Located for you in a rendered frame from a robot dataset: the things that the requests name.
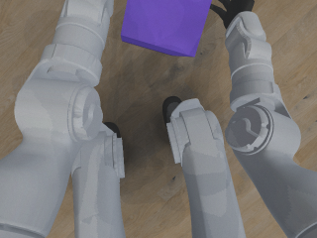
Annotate right robot shin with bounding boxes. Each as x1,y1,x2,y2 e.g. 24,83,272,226
171,98,224,145

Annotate right robot forearm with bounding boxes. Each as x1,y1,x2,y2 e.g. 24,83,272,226
225,11,293,120

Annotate robot right foot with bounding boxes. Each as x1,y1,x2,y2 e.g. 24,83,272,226
162,96,182,128

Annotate left robot forearm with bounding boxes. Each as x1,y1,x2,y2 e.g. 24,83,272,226
14,0,114,123

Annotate robot right hand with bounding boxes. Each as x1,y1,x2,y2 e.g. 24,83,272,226
209,0,255,30

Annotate carton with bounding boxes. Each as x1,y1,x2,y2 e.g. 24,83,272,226
120,0,212,58

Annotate robot left upper arm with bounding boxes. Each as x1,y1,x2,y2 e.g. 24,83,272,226
0,77,103,238

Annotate robot right upper arm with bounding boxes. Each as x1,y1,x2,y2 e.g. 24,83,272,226
225,104,317,238

